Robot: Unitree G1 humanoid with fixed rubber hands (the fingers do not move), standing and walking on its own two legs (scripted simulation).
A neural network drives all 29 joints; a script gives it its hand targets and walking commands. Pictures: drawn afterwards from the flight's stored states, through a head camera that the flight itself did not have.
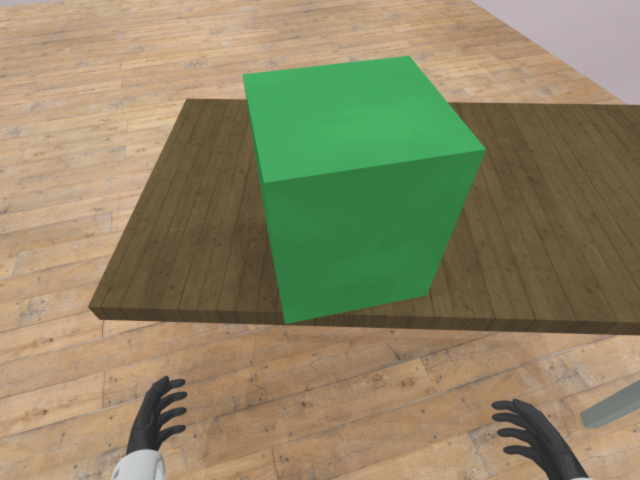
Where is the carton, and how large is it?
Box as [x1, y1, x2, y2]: [242, 56, 485, 323]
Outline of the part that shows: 409,56 242,74 267,229 285,323 426,295 485,149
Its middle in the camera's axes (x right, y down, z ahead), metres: +0.04 -0.06 +0.57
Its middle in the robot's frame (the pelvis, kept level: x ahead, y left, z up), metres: +0.49 +0.00 +0.08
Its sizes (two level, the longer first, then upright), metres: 0.234 0.219 0.290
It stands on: a table, 0.70 m high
